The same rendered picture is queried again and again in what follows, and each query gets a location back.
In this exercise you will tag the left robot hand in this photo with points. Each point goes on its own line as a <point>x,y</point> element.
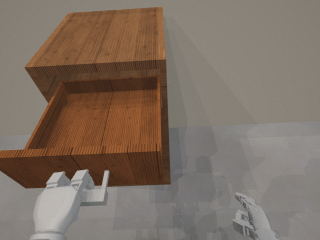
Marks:
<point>57,207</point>

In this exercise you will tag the handle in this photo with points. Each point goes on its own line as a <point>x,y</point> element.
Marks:
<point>96,197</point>

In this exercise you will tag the right robot hand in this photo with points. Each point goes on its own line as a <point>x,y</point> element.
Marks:
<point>247,223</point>

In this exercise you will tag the right robot forearm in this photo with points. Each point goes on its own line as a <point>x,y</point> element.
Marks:
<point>264,234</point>

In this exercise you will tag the drawer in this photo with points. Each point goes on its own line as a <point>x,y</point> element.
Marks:
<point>103,124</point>

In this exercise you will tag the cabinet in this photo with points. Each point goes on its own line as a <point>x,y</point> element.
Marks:
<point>107,44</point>

